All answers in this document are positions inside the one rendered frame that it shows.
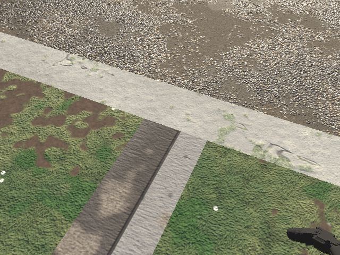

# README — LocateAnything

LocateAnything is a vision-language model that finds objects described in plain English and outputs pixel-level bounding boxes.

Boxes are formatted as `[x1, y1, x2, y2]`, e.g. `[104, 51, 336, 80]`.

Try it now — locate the robot right hand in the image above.
[287, 227, 340, 255]

